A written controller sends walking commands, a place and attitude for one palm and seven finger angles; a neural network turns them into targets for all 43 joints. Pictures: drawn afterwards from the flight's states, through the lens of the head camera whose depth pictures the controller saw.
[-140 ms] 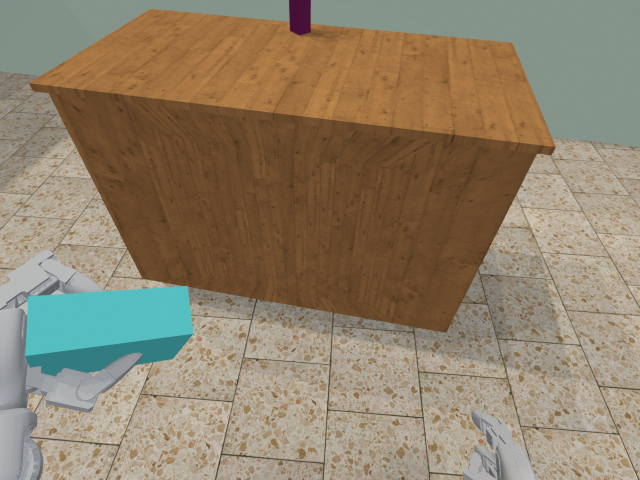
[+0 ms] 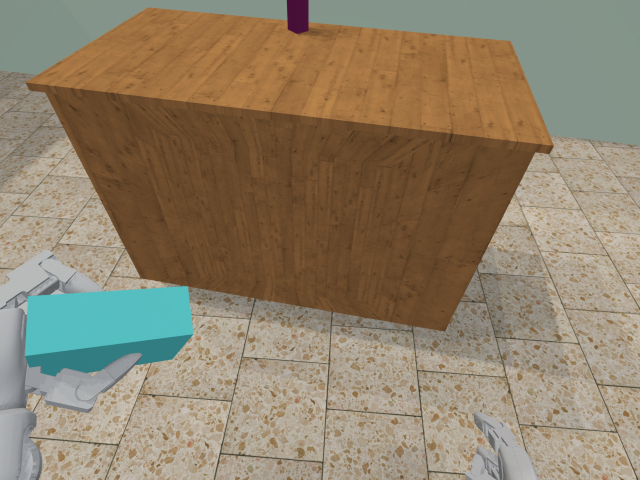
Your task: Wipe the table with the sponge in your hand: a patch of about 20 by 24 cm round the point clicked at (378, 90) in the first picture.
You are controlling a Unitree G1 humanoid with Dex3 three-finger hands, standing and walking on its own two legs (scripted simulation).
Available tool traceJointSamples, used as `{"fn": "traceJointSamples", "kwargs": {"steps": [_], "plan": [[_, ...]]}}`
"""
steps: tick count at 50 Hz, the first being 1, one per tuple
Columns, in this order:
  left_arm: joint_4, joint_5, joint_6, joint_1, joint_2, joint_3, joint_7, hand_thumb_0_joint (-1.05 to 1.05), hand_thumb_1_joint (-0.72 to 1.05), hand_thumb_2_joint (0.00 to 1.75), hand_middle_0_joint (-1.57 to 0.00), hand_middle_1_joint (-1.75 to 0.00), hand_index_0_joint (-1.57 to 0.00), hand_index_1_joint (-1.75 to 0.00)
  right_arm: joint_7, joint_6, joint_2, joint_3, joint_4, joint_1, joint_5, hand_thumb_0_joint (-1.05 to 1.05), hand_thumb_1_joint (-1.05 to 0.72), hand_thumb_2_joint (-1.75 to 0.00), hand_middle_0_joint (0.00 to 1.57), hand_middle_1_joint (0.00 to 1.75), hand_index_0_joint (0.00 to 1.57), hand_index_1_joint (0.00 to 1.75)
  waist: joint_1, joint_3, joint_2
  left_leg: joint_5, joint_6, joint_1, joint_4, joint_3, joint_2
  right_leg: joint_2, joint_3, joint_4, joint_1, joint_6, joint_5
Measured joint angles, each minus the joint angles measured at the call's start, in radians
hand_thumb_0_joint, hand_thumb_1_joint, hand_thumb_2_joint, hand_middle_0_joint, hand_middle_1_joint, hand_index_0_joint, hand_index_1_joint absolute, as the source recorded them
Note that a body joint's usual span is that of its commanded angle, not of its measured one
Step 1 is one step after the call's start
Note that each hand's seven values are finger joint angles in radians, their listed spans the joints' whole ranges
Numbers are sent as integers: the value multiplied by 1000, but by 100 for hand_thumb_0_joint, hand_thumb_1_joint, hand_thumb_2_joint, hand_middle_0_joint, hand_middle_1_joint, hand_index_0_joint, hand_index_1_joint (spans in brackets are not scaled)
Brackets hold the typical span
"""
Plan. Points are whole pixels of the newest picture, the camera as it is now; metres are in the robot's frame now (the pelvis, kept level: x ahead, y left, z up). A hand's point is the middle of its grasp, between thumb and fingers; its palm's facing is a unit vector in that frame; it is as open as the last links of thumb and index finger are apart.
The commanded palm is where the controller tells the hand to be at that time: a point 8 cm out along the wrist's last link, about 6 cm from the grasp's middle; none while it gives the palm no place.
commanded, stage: stand and wait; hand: left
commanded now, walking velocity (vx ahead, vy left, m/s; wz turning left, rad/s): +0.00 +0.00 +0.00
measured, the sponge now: (136, 330) +0.23 +0.20 +0.14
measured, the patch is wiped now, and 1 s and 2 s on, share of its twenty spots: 0.00 0.00 0.00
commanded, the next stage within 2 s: look at it before walking up in 0.12 s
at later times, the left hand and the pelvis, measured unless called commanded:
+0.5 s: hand (78, 334) +0.21 +0.24 +0.15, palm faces +0.40 -0.84 -0.38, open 9.2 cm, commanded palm +0.17 +0.28 +0.18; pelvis -0.01 +0.00 +0.00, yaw -2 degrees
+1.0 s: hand (162, 312) +0.23 +0.17 +0.16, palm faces +0.21 -0.86 -0.46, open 9.2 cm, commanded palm +0.20 +0.22 +0.18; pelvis -0.03 -0.01 -0.02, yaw -15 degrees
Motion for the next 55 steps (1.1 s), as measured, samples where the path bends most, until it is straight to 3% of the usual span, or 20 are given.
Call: {"fn": "traceJointSamples", "kwargs": {"steps": [20,30,38,42,47,51,55], "plan": [[1,-2,2,7,3,0,1,0,-42,102,-83,-139,-83,-139,2,4,3,1,2,0,-1,1,-91,-90,20,30,20,30,2,0,-4,2,0,0,2,2,3,3,2,-7,3,0,7],[-16,-5,9,-26,-2,29,11,0,-42,103,-83,-139,-83,-139,14,5,19,1,-36,-29,6,1,-91,-90,20,30,20,30,37,18,-25,-27,-3,-38,59,78,24,24,77,102,-90,-2,-16],[-66,-17,10,-35,1,35,-2,0,-42,103,-83,-139,-83,-139,31,27,21,-5,-68,-43,7,1,-91,-90,20,30,20,30,28,38,-28,-110,-20,-100,192,117,52,57,115,264,-188,-24,-79],[-93,-17,7,-24,-13,27,-3,0,-42,103,-83,-139,-83,-139,44,54,1,-19,-51,-46,-2,1,-91,-90,20,30,20,30,18,46,-32,-214,-28,-117,214,96,23,63,140,256,-206,-26,-62],[-121,-23,-3,9,28,65,-6,0,-42,103,-83,-139,-83,-139,43,82,-7,-23,-56,-35,2,1,-91,-90,20,30,20,30,11,60,-60,-29,-14,-69,117,143,22,75,192,263,-214,-12,-67],[-68,-20,-4,16,36,82,-11,0,-42,103,-83,-139,-83,-139,36,67,2,-32,-65,-15,10,1,-91,-90,20,30,20,30,24,55,-29,-77,-19,-52,140,184,70,41,88,503,-265,31,-250],[-33,-16,9,0,13,61,-11,0,-42,103,-83,-139,-83,-139,48,31,11,-17,-63,5,13,1,-91,-90,20,29,20,30,44,55,13,-92,-52,-40,164,217,144,-13,-17,411,-168,51,-270]]}}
